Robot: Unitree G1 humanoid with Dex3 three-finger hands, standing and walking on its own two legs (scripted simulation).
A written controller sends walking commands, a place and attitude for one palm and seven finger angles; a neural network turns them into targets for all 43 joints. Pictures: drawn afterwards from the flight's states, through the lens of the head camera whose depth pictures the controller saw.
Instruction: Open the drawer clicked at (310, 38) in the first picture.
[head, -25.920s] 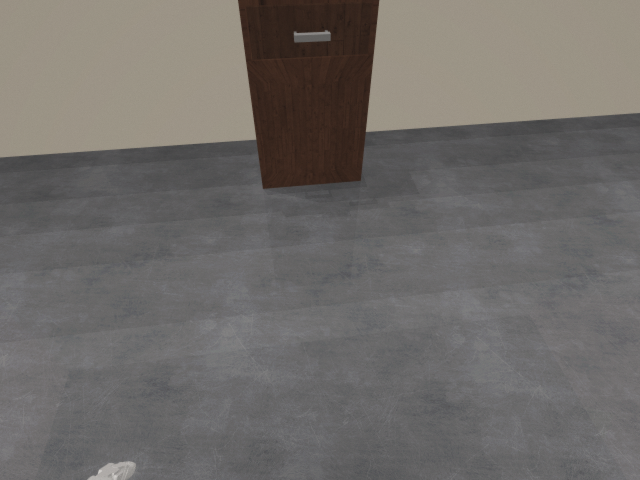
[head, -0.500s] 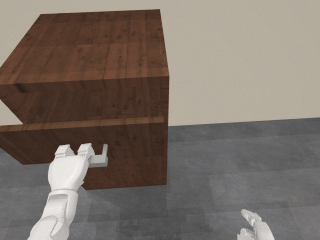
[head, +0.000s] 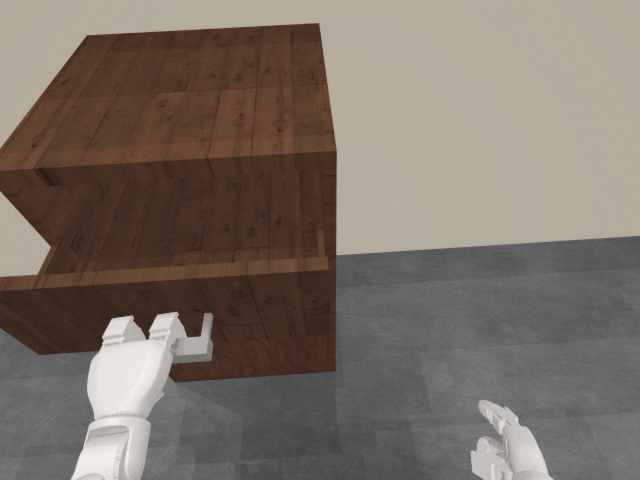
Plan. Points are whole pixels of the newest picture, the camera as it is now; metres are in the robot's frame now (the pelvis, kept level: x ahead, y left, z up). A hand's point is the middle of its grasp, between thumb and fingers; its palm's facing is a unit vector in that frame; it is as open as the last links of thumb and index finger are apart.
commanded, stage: pull the drawer open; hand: left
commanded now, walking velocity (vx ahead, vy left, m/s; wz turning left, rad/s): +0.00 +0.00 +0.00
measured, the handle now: (162, 337) +0.29 +0.25 +0.00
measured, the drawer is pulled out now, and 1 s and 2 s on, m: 0.18 0.29 0.30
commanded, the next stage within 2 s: open the thumb to release the handle in 1.02 s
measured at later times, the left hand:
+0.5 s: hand (141, 434) +0.18 +0.24 -0.02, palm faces +0.00 -0.11 -0.99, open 5.9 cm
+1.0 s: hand out of the picture +0.13 +0.23 -0.02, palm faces -0.04 -0.11 -0.99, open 5.9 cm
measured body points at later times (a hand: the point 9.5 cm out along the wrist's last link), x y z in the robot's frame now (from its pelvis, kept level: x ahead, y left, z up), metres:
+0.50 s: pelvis +0.01 +0.00 -0.01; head +0.04 -0.01 +0.44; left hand +0.17 +0.24 +0.03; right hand +0.23 -0.21 -0.10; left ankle -0.02 +0.07 -0.69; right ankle +0.00 -0.09 -0.69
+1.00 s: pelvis +0.00 -0.01 -0.01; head +0.03 -0.03 +0.44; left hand +0.12 +0.23 +0.03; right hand +0.23 -0.22 -0.10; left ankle -0.02 +0.07 -0.69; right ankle +0.00 -0.09 -0.69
